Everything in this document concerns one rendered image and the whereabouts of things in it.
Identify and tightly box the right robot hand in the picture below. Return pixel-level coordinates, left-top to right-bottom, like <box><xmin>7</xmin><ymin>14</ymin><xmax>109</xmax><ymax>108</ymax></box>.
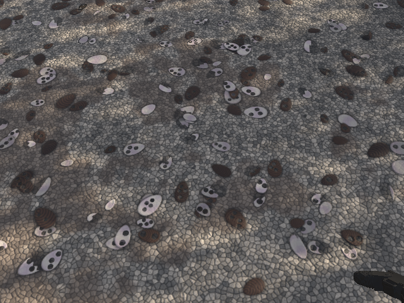
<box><xmin>353</xmin><ymin>270</ymin><xmax>404</xmax><ymax>303</ymax></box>

